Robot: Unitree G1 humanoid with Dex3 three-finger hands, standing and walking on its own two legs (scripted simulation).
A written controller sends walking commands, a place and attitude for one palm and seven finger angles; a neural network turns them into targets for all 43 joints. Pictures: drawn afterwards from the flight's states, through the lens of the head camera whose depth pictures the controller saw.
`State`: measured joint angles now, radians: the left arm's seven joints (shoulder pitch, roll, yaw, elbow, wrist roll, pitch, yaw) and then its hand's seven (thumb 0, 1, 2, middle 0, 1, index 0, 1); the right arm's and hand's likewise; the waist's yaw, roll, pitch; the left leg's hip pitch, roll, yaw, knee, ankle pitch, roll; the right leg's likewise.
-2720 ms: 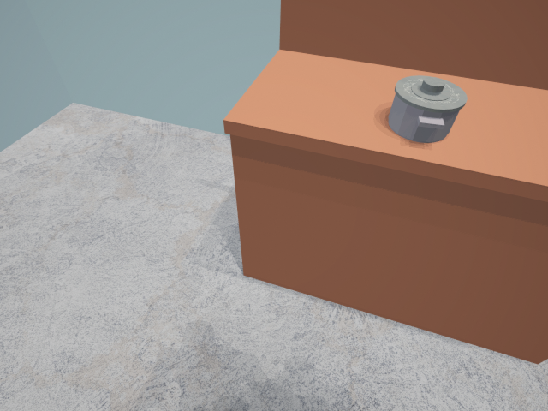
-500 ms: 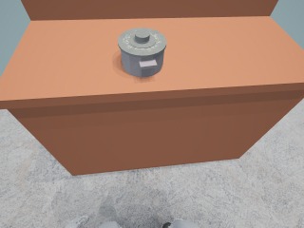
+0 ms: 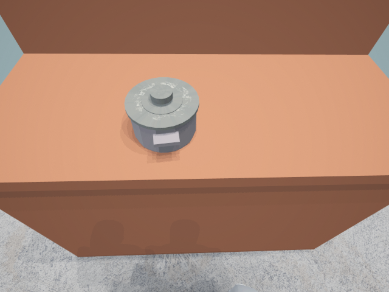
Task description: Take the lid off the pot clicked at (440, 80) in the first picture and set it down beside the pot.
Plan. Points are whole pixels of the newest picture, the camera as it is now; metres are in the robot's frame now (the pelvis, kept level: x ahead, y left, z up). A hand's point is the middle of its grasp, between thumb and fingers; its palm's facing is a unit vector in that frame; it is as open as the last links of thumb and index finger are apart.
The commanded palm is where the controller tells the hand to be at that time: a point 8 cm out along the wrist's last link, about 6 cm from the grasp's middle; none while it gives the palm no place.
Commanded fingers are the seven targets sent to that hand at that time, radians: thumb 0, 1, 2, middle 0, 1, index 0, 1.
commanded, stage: come to a stop and stand still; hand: left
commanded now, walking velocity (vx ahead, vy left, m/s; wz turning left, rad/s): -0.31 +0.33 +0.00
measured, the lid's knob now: (161, 94) +0.47 +0.09 +0.14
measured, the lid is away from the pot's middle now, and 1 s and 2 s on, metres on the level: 0.00 0.00 0.00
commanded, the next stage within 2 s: look again from close up in 1.34 s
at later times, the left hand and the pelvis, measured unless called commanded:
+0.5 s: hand out of the picture -0.02 +0.27 -0.17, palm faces +0.11 -0.97 -0.20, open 7.4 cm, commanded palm none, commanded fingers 0.00 0.90 0.90 -0.20 -0.30 -0.20 -0.30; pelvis -0.04 +0.06 +0.02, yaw +3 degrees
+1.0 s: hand out of the picture +0.00 +0.21 -0.16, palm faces +0.00 -0.98 -0.21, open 7.3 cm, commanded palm none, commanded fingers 0.00 0.90 0.90 -0.20 -0.30 -0.20 -0.30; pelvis -0.04 +0.03 +0.02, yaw +0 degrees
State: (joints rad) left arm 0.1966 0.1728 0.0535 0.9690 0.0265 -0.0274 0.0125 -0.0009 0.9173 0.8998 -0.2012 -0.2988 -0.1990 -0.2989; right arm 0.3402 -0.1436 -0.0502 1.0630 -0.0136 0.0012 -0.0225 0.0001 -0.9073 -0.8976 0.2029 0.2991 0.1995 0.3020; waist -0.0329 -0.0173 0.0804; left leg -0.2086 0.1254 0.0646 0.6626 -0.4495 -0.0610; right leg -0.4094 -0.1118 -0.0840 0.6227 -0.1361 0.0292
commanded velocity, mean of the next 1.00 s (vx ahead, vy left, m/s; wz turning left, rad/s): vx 0.01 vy -0.04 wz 0.00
